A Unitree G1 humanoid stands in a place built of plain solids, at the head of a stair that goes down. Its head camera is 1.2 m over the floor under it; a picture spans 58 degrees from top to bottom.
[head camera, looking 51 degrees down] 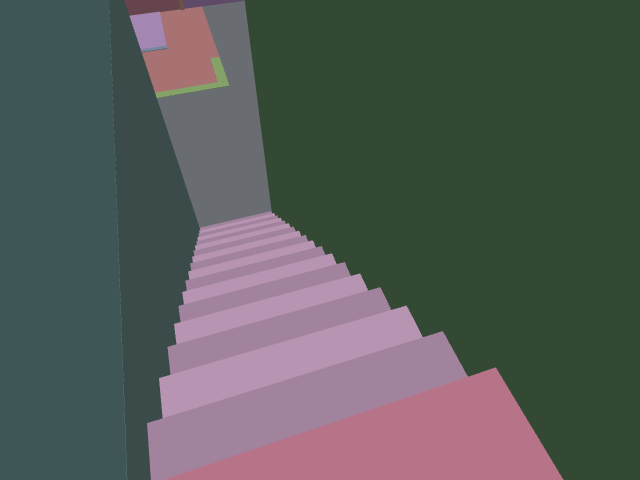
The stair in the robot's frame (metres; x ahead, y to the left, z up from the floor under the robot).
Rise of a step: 0.20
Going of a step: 0.23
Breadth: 1.02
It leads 18 degrees to the left of straight ahead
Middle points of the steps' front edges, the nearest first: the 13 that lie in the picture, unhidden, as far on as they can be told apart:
0.34 -0.02 0.00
0.56 0.05 -0.20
0.78 0.12 -0.39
1.00 0.19 -0.59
1.22 0.26 -0.79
1.44 0.33 -0.99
1.66 0.40 -1.18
1.87 0.47 -1.38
2.09 0.54 -1.58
2.31 0.61 -1.77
2.53 0.69 -1.97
2.75 0.76 -2.17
2.97 0.83 -2.37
